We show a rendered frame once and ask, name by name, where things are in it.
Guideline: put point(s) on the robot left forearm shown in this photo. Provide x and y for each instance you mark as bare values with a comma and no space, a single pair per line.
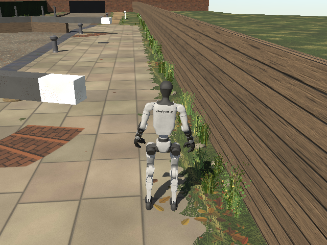
139,132

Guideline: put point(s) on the robot right forearm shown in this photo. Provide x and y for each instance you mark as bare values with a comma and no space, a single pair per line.
189,136

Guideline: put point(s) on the left robot upper arm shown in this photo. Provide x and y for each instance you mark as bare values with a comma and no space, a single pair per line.
146,114

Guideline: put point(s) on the robot right thigh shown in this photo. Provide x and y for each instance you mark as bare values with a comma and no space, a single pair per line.
174,154

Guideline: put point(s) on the left robot hand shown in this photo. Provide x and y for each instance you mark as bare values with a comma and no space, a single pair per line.
141,140

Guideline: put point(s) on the robot head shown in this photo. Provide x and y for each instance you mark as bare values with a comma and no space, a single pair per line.
165,89

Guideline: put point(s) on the right robot upper arm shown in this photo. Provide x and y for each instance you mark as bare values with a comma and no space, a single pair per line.
183,117

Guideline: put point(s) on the right robot hand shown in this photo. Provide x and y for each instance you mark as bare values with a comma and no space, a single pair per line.
192,145

